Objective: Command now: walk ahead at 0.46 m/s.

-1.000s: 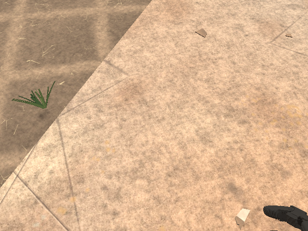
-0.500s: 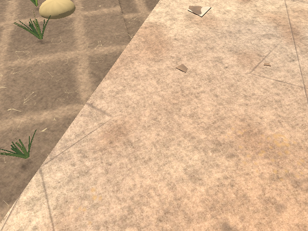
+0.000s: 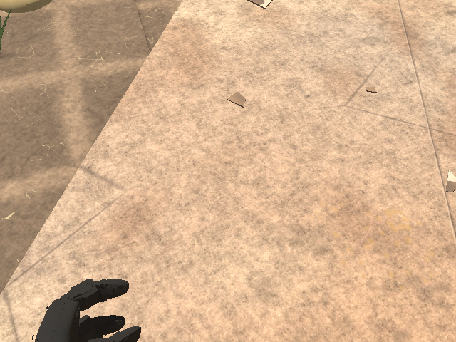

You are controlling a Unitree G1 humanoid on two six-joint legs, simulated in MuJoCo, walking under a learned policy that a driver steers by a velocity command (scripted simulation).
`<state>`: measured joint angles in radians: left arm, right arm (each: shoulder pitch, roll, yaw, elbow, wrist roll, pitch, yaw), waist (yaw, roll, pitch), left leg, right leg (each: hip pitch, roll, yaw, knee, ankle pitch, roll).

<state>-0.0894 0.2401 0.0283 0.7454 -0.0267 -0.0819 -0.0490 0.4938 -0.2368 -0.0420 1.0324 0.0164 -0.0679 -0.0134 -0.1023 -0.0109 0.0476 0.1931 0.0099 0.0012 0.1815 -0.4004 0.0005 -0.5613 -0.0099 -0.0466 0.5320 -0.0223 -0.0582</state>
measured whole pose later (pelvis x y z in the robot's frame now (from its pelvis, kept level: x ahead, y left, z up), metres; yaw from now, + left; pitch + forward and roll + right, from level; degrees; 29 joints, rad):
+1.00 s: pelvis +0.53 +0.01 +0.01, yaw -16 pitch +1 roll +3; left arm 0.10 0.26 0.07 0.78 -0.02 -0.03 -0.04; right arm 0.30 -0.26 -0.07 0.95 0.00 -0.09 -0.02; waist -0.07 -0.04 0.03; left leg 0.07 -0.01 0.26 0.22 -0.29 0.00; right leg -0.67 -0.11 0.00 0.71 0.00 -0.04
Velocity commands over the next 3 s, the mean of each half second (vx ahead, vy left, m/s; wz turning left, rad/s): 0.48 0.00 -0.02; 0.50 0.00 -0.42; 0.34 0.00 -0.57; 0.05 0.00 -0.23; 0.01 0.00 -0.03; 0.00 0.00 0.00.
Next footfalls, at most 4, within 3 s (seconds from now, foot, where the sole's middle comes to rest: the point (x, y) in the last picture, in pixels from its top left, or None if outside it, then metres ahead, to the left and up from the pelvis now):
0.04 right None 0.21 -0.11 -0.76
0.58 left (169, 333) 0.49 0.14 -0.76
1.12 right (264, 249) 0.72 -0.17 -0.76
1.58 left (238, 183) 0.99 -0.12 -0.76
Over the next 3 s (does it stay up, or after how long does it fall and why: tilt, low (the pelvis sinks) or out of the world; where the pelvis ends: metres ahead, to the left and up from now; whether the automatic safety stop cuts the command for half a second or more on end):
stays up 0.84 -0.18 0.01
